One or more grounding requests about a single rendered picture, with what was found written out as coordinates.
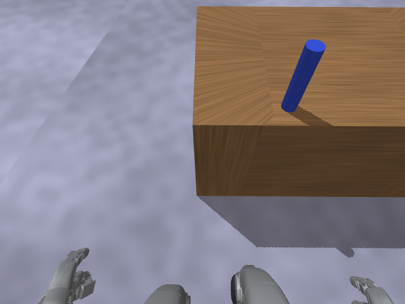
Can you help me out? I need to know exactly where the left robot arm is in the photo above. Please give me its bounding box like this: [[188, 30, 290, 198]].
[[37, 287, 73, 304]]

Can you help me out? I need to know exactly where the left robot hand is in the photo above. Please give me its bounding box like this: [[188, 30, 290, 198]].
[[47, 248, 96, 302]]

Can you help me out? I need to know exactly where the can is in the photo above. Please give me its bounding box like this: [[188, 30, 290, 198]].
[[281, 39, 326, 113]]

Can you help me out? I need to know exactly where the right robot hand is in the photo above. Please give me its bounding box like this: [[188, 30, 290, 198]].
[[350, 276, 394, 304]]

